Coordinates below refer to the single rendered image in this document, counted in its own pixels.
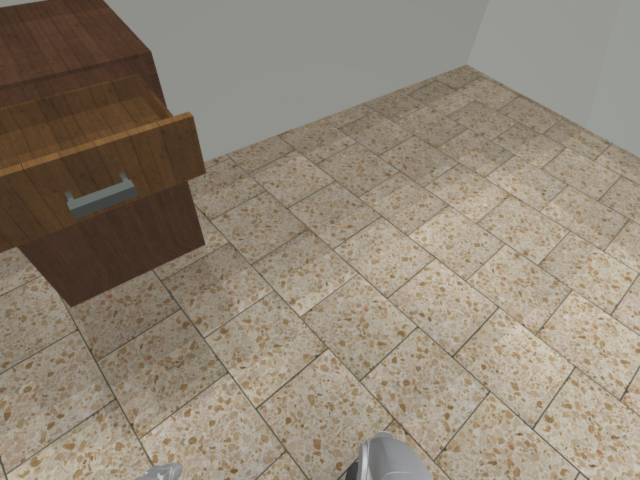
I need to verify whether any handle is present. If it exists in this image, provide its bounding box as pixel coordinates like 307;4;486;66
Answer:
64;172;138;219

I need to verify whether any cabinet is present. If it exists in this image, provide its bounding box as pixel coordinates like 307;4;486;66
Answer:
0;0;205;307

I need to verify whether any drawer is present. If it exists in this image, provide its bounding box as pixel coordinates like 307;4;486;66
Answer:
0;74;206;253

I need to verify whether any robot right thigh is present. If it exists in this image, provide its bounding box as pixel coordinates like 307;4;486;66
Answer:
358;437;434;480

